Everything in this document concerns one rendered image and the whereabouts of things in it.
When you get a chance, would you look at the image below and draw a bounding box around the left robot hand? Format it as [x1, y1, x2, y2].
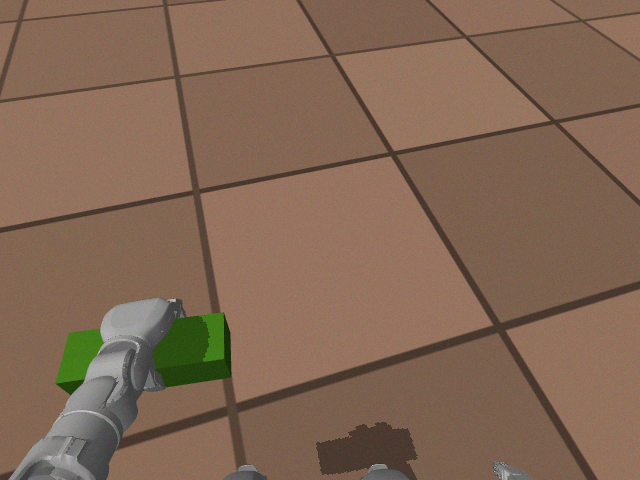
[100, 298, 187, 392]

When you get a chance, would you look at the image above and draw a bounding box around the right robot hand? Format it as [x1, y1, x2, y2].
[493, 461, 533, 480]

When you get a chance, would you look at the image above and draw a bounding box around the left robot arm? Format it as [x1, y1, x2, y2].
[8, 335, 153, 480]

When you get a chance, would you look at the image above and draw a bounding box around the carton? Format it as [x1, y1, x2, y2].
[55, 312, 231, 395]

